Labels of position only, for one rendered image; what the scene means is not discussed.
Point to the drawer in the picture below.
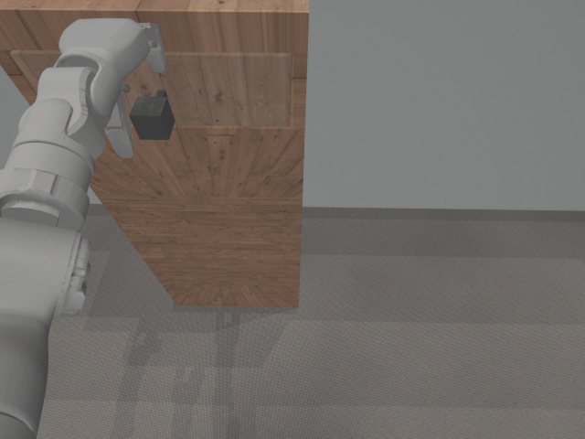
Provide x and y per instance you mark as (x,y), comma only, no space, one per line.
(203,88)

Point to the handle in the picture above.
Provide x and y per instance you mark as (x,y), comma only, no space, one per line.
(152,117)

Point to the cabinet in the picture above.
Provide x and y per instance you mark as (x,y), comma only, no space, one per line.
(215,211)

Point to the left robot hand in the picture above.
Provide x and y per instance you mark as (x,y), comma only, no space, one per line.
(124,44)

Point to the robot left forearm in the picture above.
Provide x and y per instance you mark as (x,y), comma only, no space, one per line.
(47,175)

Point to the left robot upper arm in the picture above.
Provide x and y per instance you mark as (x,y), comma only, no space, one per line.
(44,272)

